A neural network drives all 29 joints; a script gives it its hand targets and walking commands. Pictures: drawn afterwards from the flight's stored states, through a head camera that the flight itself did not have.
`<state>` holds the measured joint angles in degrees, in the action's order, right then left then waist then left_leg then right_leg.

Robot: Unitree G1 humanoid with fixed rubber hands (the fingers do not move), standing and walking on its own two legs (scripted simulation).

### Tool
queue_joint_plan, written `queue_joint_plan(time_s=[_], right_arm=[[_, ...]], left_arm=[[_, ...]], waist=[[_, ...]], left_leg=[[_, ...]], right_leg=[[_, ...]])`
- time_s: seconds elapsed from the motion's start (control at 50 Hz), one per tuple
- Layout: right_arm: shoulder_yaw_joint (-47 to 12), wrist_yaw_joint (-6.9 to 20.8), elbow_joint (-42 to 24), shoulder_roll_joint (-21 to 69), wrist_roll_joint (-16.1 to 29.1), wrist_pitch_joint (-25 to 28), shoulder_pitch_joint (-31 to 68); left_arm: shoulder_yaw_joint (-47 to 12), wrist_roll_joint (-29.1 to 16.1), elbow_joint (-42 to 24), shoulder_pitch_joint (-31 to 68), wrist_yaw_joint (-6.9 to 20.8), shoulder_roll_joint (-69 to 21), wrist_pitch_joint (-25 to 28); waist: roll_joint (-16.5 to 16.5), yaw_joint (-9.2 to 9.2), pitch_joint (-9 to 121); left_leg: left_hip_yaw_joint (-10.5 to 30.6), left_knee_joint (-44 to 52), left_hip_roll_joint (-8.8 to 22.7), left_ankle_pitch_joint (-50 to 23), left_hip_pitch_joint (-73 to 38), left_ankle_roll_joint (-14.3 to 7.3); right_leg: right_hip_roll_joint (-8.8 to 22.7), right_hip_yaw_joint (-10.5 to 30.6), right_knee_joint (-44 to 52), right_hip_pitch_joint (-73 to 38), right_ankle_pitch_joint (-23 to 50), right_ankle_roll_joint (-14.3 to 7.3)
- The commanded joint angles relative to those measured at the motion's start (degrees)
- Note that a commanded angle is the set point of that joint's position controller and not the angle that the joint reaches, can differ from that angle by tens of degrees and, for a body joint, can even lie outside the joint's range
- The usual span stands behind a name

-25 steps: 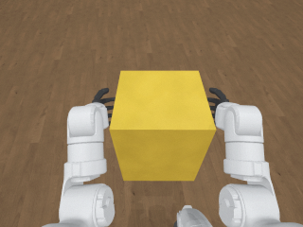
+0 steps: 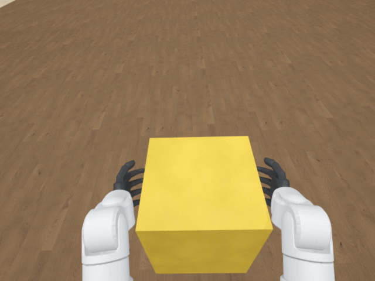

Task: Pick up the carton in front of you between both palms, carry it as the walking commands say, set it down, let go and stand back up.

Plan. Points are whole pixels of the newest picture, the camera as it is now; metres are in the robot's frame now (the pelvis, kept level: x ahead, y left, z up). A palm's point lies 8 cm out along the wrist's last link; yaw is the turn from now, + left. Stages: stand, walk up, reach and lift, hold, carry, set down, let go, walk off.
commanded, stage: carry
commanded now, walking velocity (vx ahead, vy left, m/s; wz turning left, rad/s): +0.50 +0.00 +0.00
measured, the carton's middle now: (199, 208) +0.29 +0.00 +0.01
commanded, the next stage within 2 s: none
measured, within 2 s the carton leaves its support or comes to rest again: neither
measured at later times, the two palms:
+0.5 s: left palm (135, 105) +0.58 +0.18 +0.09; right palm (239, 104) +0.56 -0.12 +0.10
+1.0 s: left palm (157, 62) +0.88 +0.15 +0.08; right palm (234, 60) +0.88 -0.15 +0.07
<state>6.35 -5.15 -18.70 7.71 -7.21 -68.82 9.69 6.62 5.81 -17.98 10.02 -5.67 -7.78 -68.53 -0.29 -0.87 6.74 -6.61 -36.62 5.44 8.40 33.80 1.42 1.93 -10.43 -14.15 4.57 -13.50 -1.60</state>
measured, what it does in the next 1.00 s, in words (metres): walks ahead: left foot, then right foot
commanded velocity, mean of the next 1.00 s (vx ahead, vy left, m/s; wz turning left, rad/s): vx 0.50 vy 0.00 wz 0.00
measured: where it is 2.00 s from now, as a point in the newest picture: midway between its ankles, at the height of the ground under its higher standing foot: (194, 145)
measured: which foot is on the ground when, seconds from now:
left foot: up 0.00-0.12, down 0.14-0.68, up 0.70-1.00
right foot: down 0.00-0.14, up 0.16-0.64, down 0.66-1.00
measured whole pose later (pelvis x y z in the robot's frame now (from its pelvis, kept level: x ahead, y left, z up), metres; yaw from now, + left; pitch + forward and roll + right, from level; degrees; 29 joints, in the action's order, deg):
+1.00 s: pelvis +0.63 +0.00 +0.00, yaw +0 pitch +4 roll +1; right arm 4.1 -4.9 -19.9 7.3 -7.3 -67.2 5.3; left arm 4.6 5.7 -19.0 4.8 -5.0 -7.3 -66.0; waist -0.9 -0.8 5.9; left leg -7.0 -38.9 7.0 5.2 35.9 1.3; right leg 2.8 -13.0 -13.4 3.9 -13.5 -1.1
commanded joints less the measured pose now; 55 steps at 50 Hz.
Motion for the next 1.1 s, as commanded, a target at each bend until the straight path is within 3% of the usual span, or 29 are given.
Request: queue_joint_plan(time_s=[0.0,0.08,0.1,0.12,0.14,0.16,0.18,0.2,0.22,0.24,0.28,0.36,0.46,0.56,0.6,0.62,0.64,0.66,0.68,0.7,0.72,0.74,0.76,0.8,0.84,0.92,1.02,1.08], right_arm=[[-41.1,13.8,-2.7,50.8,23.1,-1.2,27.1],[-39.4,14.4,-0.3,47.6,23.4,-3.4,28.1],[-38.7,14.4,0.8,47.1,23.3,-3.8,27.7],[-37.9,14.5,2.1,46.5,23.1,-4.0,27.2],[-36.9,14.6,3.2,45.6,22.4,-4.1,27.0],[-36.5,14.7,4.6,46.4,22.3,-3.8,27.7],[-36.7,14.8,4.7,48.3,23.1,-3.6,27.3],[-37.2,14.9,3.5,50.5,23.6,-3.1,28.4],[-37.8,15.1,2.4,52.6,24.1,-2.5,29.6],[-38.4,15.3,1.0,54.5,24.7,-1.9,31.1],[-39.8,15.7,-0.6,56.4,25.6,-0.8,32.1],[-40.7,15.9,-2.2,54.6,26.1,-0.2,29.5],[-40.3,15.6,-3.3,51.0,25.0,-0.9,25.8],[-39.2,15.3,0.2,49.3,22.9,-1.6,23.0],[-39.4,15.4,0.9,49.5,22.8,-1.5,23.6],[-39.7,15.4,1.0,49.6,22.8,-1.5,23.8],[-39.9,15.3,1.1,49.0,22.8,-1.5,23.9],[-40.7,15.4,0.0,50.0,23.3,-1.8,25.2],[-41.2,15.5,-0.8,50.5,23.6,-1.7,26.6],[-42.0,15.6,-0.2,52.5,24.1,-0.9,27.6],[-42.3,15.8,-0.8,54.1,24.5,0.0,28.2],[-42.8,15.9,-0.9,55.5,24.6,0.8,28.3],[-43.1,15.7,-1.2,56.5,24.5,1.6,27.7],[-43.3,15.2,-1.1,57.9,24.0,2.8,25.8],[-43.4,14.6,-1.7,57.6,23.0,3.5,23.2],[-43.4,13.9,-3.4,55.5,22.1,3.5,20.7],[-43.0,13.8,-7.1,50.1,23.4,0.9,22.1],[-41.7,14.0,-6.7,47.1,23.6,-1.1,22.2]], left_arm=[[-39.6,-23.2,-2.7,25.5,16.2,-49.8,-1.7],[-38.6,-22.0,-0.4,26.2,15.6,-46.8,-3.5],[-38.5,-21.9,0.1,26.9,15.4,-46.5,-3.9],[-38.5,-21.7,0.6,27.4,15.3,-46.1,-4.2],[-38.9,-22.0,0.5,28.6,15.1,-45.7,-4.7],[-39.7,-22.7,-0.5,30.9,15.0,-47.1,-5.2],[-40.0,-23.2,0.3,32.0,15.2,-48.8,-5.0],[-40.1,-23.9,0.3,32.7,15.4,-50.8,-4.4],[-40.3,-24.2,0.0,32.9,15.6,-52.8,-3.7],[-40.7,-24.2,-0.4,32.6,15.6,-54.3,-3.0],[-41.5,-23.8,-1.7,32.4,15.3,-55.5,-1.8],[-42.0,-22.4,-2.9,28.5,14.3,-55.5,-0.5],[-41.5,-21.7,-3.5,24.7,14.0,-52.2,-1.2],[-40.9,-21.9,-1.8,24.1,14.8,-50.0,-2.3],[-40.5,-21.9,-0.8,24.1,15.2,-49.9,-2.4],[-40.2,-21.8,0.1,23.6,15.4,-50.2,-2.3],[-39.8,-21.7,1.3,22.1,15.5,-50.3,-2.0],[-38.9,-20.8,2.7,21.6,15.7,-49.7,-1.5],[-39.2,-21.2,3.9,21.2,15.9,-51.7,-0.7],[-39.6,-22.2,2.1,22.3,16.1,-53.3,-0.1],[-40.3,-22.9,1.1,23.5,16.2,-55.4,0.6],[-41.1,-23.4,-0.4,24.8,16.4,-57.2,1.3],[-41.7,-23.7,-1.6,25.8,16.5,-58.1,1.9],[-42.3,-24.3,-2.6,25.4,16.8,-58.3,2.6],[-42.7,-24.6,-3.1,23.2,17.1,-57.4,3.0],[-42.9,-24.5,-5.0,20.8,17.1,-54.2,2.9],[-41.8,-23.4,-7.6,20.5,15.9,-49.0,0.8],[-40.9,-22.5,-7.1,20.5,15.2,-46.4,-1.0]], waist=[[9.4,-0.19,8.5],[9.2,-0.07,4.6],[7.6,0.61,5.9],[4.6,1.46,9.2],[-5.7,2.4,12.3],[-20.0,2.48,15.6],[-17.1,2.2,15.1],[-12.8,2.29,15.1],[-6.4,2.18,16.0],[-3.4,1.76,15.3],[-5.2,1.38,15.4],[-5.8,1.36,13.5],[-5.8,1.92,9.6],[-8.2,2.34,5.0],[-8.7,1.74,5.6],[-6.8,0.88,8.1],[-3.2,-0.22,12.8],[10.3,-0.76,18.4],[20.5,-0.64,18.9],[15.3,-0.49,17.9],[9.7,-0.61,17.9],[3.9,-0.2,16.4],[3.1,0.17,15.5],[6.0,0.24,15.1],[7.6,0.17,13.5],[7.2,0.07,9.7],[9.2,-0.15,4.9],[9.6,0.0,4.5]], left_leg=[[-3.4,5.6,-1.6,-6.3,-2.4,-0.4],[-6.0,10.3,-2.3,-4.3,-9.3,-1.8],[-8.4,11.8,-4.3,-1.1,-16.4,-2.0],[-7.8,10.1,-4.1,2.5,-27.7,-2.4],[12.1,15.9,7.8,13.0,-36.9,-5.8],[33.8,22.7,19.0,14.7,-47.3,-12.5],[35.1,24.2,19.3,7.0,-45.7,-13.6],[29.3,22.6,17.7,1.8,-43.0,-13.0],[24.8,22.3,16.9,1.7,-39.9,-11.7],[20.3,23.6,15.8,2.7,-35.3,-10.1],[13.7,26.6,13.5,8.3,-31.2,-8.6],[8.0,30.3,12.4,7.6,-31.7,-10.2],[2.2,29.0,9.8,-3.8,-36.2,-9.0],[-0.7,24.7,8.8,-13.1,-39.1,-7.1],[-2.8,18.0,8.3,-19.9,-37.9,-5.8],[-6.0,9.4,6.4,-23.9,-34.1,-4.3],[-6.8,-2.0,4.8,-18.8,-25.2,-2.2],[-5.8,-20.9,-0.6,-5.9,-7.7,1.0],[-1.1,-32.0,-6.1,17.8,5.9,1.4],[4.5,-38.3,-2.8,18.7,9.4,-0.7],[6.1,-39.2,-0.2,17.0,9.2,-1.9],[7.0,-35.5,2.0,13.1,7.4,-2.2],[7.2,-30.7,3.3,9.7,4.9,-2.2],[4.6,-25.2,2.6,5.7,2.3,-1.6],[2.8,-18.9,2.7,3.0,3.1,-0.6],[-0.8,-4.4,1.5,-2.8,4.1,0.4],[-3.7,6.3,-0.5,-8.4,0.3,-1.2],[-5.8,9.7,-1.8,-6.1,-6.8,-2.6]], right_leg=[[11.8,4.9,3.8,-6.1,17.0,-4.3],[11.9,3.3,-1.5,-3.8,16.1,-2.5],[10.1,1.1,-8.0,-1.4,18.4,-1.6],[8.0,-1.1,-18.0,4.4,19.5,-0.1],[4.0,-1.6,-33.8,16.2,10.2,2.9],[-2.4,1.1,-49.2,32.1,-11.7,4.5],[-0.5,7.8,-56.6,36.6,-15.0,2.9],[1.9,9.4,-59.8,37.2,-13.6,1.5],[4.4,10.5,-58.8,36.5,-9.9,0.8],[6.3,11.3,-54.9,34.4,-6.1,0.7],[6.4,9.8,-48.5,31.4,-2.1,1.2],[6.5,6.6,-35.4,33.1,2.8,3.0],[4.5,2.5,-21.4,32.5,10.8,2.9],[2.5,-0.8,-13.8,29.2,11.0,1.2],[0.6,-3.5,-10.9,21.3,7.8,0.1],[-1.6,-6.0,-9.2,11.5,6.1,-0.3],[1.8,-1.3,-10.2,-2.7,3.5,-0.9],[17.5,24.5,-5.7,-17.5,-4.3,-7.5],[23.6,40.0,0.6,-22.8,3.1,-11.9],[23.0,35.0,-0.7,-21.6,10.5,-11.7],[21.5,29.5,-2.1,-17.9,14.3,-10.5],[20.3,24.5,-1.3,-12.8,13.5,-8.1],[18.9,20.3,0.6,-8.4,10.0,-6.1],[17.0,14.6,3.5,-5.2,5.3,-4.9],[16.0,11.1,5.7,-5.1,4.5,-5.3],[13.7,6.1,5.9,-7.8,12.1,-5.4],[12.9,2.3,4.6,-9.2,17.1,-3.9],[12.8,0.3,-1.5,-10.0,23.9,-2.4]])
